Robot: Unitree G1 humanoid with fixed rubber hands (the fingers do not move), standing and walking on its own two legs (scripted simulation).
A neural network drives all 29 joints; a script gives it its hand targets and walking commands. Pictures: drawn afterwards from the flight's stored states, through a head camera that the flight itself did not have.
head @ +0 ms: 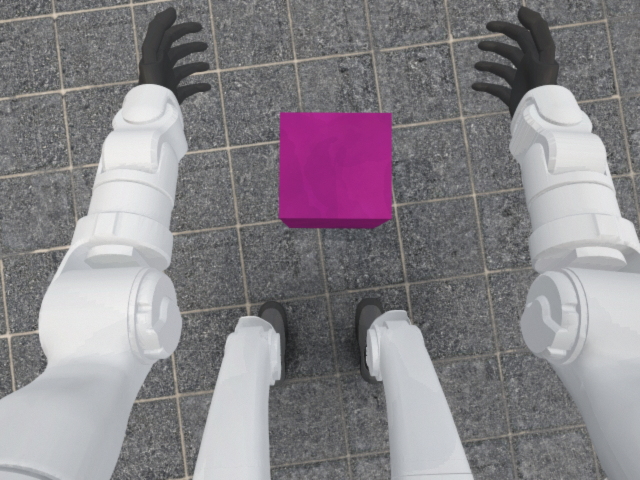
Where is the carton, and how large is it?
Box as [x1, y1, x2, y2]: [279, 112, 391, 228]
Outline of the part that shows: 280,112 279,218 289,227 372,228 391,218 391,113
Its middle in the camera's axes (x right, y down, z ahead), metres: +0.03 -0.14 +0.85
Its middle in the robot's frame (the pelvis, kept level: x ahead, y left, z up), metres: +0.52 -0.03 -0.52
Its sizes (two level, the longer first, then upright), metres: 0.210 0.200 0.250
